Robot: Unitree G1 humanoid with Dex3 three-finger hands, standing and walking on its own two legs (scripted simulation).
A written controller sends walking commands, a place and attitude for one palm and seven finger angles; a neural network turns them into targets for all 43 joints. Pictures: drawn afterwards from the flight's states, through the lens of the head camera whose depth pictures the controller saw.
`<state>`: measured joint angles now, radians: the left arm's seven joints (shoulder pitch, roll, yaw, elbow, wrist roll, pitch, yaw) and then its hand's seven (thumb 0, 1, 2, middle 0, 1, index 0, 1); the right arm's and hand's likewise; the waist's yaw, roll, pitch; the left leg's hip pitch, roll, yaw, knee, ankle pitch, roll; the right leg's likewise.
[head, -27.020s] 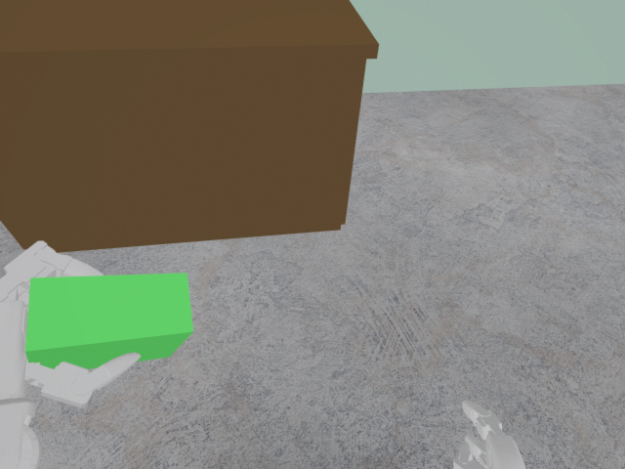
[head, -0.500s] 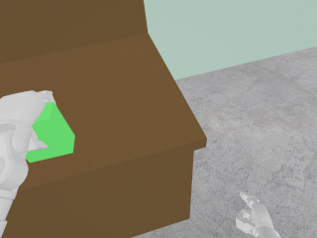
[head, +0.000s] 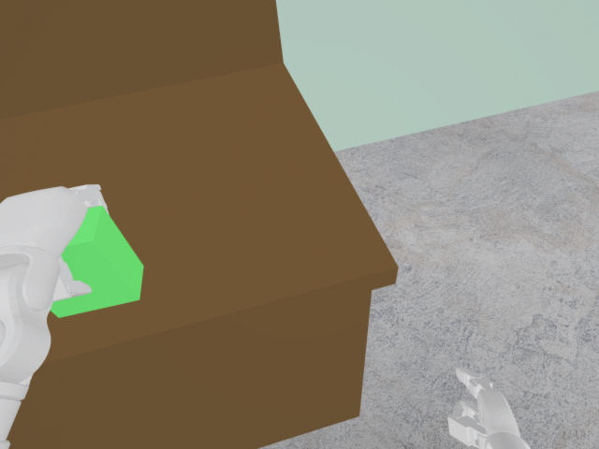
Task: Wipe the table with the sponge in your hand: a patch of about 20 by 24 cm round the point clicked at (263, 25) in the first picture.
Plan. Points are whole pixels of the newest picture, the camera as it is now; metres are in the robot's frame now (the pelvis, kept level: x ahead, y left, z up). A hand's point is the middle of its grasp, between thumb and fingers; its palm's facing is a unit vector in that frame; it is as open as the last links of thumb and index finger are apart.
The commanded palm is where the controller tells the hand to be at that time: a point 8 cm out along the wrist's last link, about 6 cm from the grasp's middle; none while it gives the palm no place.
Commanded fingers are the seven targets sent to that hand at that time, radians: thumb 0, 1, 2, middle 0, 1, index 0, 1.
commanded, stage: wipe forward along the first lane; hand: left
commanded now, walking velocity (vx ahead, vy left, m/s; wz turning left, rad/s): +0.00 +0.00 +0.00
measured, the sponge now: (88, 273) +0.27 +0.33 +0.11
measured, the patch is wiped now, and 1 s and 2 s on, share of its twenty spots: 0.00 0.25 0.50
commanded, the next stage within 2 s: slide across to the middle lane in 1.64 s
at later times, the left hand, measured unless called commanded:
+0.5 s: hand (74, 224) +0.31 +0.34 +0.16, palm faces -0.05 +0.01 -1.00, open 10.2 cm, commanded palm +0.30 +0.35 +0.20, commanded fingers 0.00 0.10 1.30 -1.20 -1.60 -1.20 -1.60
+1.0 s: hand (75, 205) +0.34 +0.37 +0.16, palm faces -0.10 +0.02 -0.99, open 10.2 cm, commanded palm +0.34 +0.37 +0.19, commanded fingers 0.00 0.10 1.30 -1.20 -1.60 -1.20 -1.60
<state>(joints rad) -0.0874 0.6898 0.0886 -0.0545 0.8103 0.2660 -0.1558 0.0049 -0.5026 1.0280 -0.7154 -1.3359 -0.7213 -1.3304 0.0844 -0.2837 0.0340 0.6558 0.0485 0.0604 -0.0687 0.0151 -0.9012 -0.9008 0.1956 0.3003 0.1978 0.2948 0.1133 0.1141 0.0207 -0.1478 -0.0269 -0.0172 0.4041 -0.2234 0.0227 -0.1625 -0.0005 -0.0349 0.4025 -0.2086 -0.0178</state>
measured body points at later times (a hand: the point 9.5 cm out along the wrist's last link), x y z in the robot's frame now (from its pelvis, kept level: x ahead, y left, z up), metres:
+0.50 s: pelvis -0.01 -0.01 +0.00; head +0.00 -0.04 +0.45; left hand +0.31 +0.34 +0.22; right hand +0.18 -0.24 -0.11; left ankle +0.00 +0.11 -0.74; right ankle +0.01 -0.11 -0.74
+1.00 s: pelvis -0.01 -0.02 -0.01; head +0.01 -0.05 +0.44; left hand +0.34 +0.36 +0.21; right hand +0.10 -0.29 -0.14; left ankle +0.00 +0.11 -0.74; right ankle +0.01 -0.11 -0.74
